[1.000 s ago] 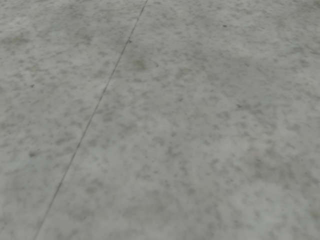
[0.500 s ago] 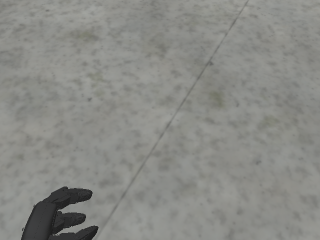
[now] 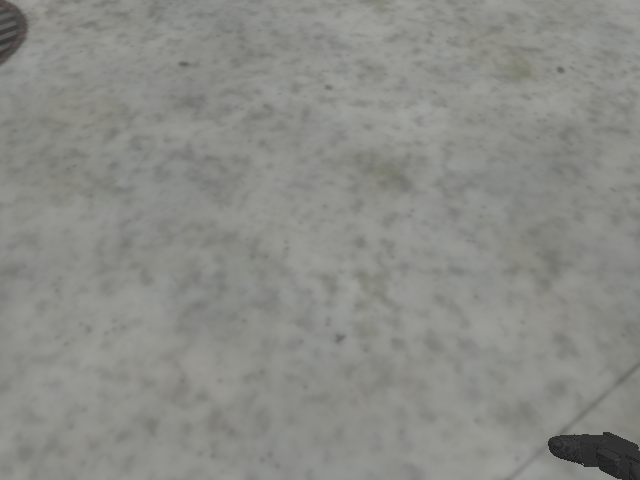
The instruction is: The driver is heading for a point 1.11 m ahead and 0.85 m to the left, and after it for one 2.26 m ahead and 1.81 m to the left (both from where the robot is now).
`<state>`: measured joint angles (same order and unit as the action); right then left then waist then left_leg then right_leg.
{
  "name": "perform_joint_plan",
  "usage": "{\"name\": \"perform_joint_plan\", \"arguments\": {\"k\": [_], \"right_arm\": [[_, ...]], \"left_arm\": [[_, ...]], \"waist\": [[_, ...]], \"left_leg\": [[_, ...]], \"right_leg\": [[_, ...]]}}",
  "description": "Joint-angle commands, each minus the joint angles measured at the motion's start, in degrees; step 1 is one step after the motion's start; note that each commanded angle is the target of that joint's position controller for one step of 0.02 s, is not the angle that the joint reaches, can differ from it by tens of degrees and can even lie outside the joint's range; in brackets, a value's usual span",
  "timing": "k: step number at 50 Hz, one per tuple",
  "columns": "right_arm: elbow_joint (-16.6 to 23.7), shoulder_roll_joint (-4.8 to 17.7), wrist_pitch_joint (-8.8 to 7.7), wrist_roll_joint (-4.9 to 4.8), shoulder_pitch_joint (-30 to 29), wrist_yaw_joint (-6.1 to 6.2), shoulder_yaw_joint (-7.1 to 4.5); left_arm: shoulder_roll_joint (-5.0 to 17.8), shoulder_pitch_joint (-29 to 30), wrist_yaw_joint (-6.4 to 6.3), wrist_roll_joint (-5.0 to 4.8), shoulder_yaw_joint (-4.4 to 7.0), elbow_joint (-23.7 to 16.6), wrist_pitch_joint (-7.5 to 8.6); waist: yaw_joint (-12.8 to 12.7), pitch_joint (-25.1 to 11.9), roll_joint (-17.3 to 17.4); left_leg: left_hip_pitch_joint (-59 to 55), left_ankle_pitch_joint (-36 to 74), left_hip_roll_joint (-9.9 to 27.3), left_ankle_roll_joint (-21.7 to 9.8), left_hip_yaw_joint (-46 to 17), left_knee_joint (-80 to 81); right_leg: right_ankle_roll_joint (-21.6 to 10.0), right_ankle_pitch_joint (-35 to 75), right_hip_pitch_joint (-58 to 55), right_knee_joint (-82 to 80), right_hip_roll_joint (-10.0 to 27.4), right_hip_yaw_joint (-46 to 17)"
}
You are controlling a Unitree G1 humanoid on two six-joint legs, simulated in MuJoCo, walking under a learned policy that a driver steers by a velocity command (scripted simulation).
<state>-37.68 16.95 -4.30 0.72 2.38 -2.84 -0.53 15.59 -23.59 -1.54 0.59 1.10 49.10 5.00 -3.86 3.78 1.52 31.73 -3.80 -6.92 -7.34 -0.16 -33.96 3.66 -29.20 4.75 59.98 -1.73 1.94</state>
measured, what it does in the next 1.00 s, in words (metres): walks ahead, turning left: right foot, then left foot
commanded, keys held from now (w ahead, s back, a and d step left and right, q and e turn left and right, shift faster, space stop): q+shift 1.00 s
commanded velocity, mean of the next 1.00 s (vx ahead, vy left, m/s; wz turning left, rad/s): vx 0.08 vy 0.00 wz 0.93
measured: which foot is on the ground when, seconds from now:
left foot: down 0.00-0.40, up 0.42-0.86, down 0.88-1.00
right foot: up 0.00-0.38, down 0.40-0.88, up 0.90-1.00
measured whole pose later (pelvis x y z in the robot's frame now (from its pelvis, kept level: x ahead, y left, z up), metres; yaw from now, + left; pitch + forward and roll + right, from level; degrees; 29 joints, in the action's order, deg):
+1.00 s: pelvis +0.21 -0.02 +0.03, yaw +56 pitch +2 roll -3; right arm -33.9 18.3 2.6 -0.5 12.5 0.8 -5.1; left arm 19.1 -5.2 -1.7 0.8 6.4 38.9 -0.6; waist -0.3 4.3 -2.9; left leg 19.4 -15.3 -0.4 -2.1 -3.5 -32.6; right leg 3.1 -24.5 31.6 60.9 1.8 0.0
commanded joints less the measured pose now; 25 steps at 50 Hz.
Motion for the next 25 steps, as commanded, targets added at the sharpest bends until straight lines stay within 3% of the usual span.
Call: {"name": "perform_joint_plan", "arguments": {"k": [1,2,3,5,7,9,13,17,19,20,21,22,23,24,25], "right_arm": [[4.59,13.08,1.06,0.08,11.89,1.29,-5.51],[4.87,10.92,1.17,-1.8,8.54,1.44,-5.15],[5.29,9.56,1.21,-2.35,7.4,1.54,-4.65],[4.91,9.25,1.52,-1.62,7.26,1.89,-4.85],[3.95,9.26,2.08,-1.82,8.18,2.79,-5.11],[3.55,10.83,3.49,-2.2,8.66,4.18,-5.78],[3.68,11.49,6.41,-3.41,9.52,6.58,-6.46],[4.81,9.59,6.97,-2.48,9.62,6.96,-6.36],[5.96,7.98,6.92,-2.51,7.89,6.54,-6.01],[5.59,4.64,7.03,-2.52,11.31,5.97,-5.03],[4.65,1.92,7.11,-1.54,16.82,5.81,-4.23],[6.47,7.89,6.6,-2.53,21.01,4.98,-5.44],[4.65,13.15,6.73,-2.18,19.14,4.82,-6.86],[3.91,14.85,7.47,-2.5,16.11,4.92,-7.65],[3.33,13.74,8.39,-2.48,15.68,5.3,-7.64]], "left_arm": [[11.23,-0.48,0.53,-1.24,1.39,-10.3,2.01],[10.91,3.4,-0.08,-0.57,1.69,-11.28,1.66],[10.84,5.06,-0.63,0.27,1.9,-11.81,1.02],[10.37,6.54,-0.91,0.8,2.19,-13.41,-0.11],[7.77,9.04,-1.14,1.14,1.74,-14.54,-0.55],[6.3,13.06,-1.16,1.0,1.45,-16.16,-1.09],[6.09,20.92,-0.56,-0.02,1.68,-18.28,-1.67],[7.81,23.55,-0.14,-0.43,2.77,-18.51,-0.91],[8.4,20.43,0.03,-0.58,3.58,-17.03,-0.29],[8.41,19.0,-0.09,-0.11,3.59,-16.64,-0.35],[9.54,18.7,-0.56,0.56,3.58,-18.29,-1.38],[10.36,15.86,-0.39,1.92,3.99,-17.26,-2.03],[7.86,18.58,-0.55,1.01,4.04,-18.5,-2.31],[5.47,20.41,-0.81,0.91,3.43,-19.01,-2.76],[5.24,21.48,-1.08,0.8,3.19,-19.58,-3.47]], "waist": [[7.56,-27.19,-0.56],[5.07,-18.44,-5.88],[3.41,-14.21,-7.81],[1.37,-9.8,-4.74],[1.19,-9.19,-3.54],[1.53,-10.91,-1.91],[3.67,-13.33,2.38],[4.22,-10.65,6.74],[2.66,-10.34,6.71],[3.75,-13.32,0.06],[6.29,-15.77,-8.92],[8.4,-19.88,-19.32],[6.91,-15.38,-14.03],[5.7,-11.09,-9.05],[6.01,-9.63,-5.86]], "left_leg": [[-52.08,33.69,22.43,-17.79,-37.15,8.05],[-41.65,27.02,18.43,-15.19,-33.07,10.72],[-33.48,26.53,16.69,-14.12,-31.6,12.96],[-23.62,30.93,13.76,-12.8,-28.29,14.72],[-17.79,34.75,11.03,-11.0,-25.39,13.59],[-15.21,36.13,8.14,-8.35,-24.32,11.95],[-14.66,23.42,4.3,-0.58,-25.83,9.64],[-18.54,11.81,4.86,0.79,-32.94,6.85],[-18.15,3.27,3.48,1.85,-33.91,1.13],[-13.17,-16.69,-0.03,3.83,-29.2,-8.45],[-2.8,-37.56,-5.86,6.04,-20.46,-21.19],[2.85,-37.91,-3.74,8.24,-16.67,-29.54],[3.95,-32.13,0.84,11.08,-13.84,-34.55],[4.79,-26.69,2.42,12.24,-12.69,-36.8],[3.88,-23.53,3.33,12.85,-11.25,-39.5]], "right_leg": [[-0.07,-0.46,35.45,28.13,-0.39,-12.14],[-0.17,1.74,36.05,23.52,1.16,-11.0],[0.33,2.48,34.33,20.22,1.88,-10.97],[1.33,3.23,30.74,13.3,2.37,-10.95],[2.11,5.16,28.9,4.72,1.86,-10.07],[2.87,10.67,26.83,-3.98,-1.0,-8.72],[2.71,21.67,21.66,-17.34,-4.77,-9.53],[1.99,22.66,18.44,-28.81,-4.27,-13.64],[0.08,28.56,11.48,-37.96,-1.14,-13.94],[-3.88,36.26,0.92,-40.77,6.37,-17.04],[-9.59,54.09,-9.79,-35.39,17.89,-26.74],[-18.5,49.73,-10.2,-38.53,28.41,-41.15],[-19.0,40.09,-6.11,-39.86,25.05,-38.37],[-16.36,32.08,-1.62,-39.73,19.88,-29.63],[-14.34,27.01,1.92,-40.17,16.95,-24.95]]}}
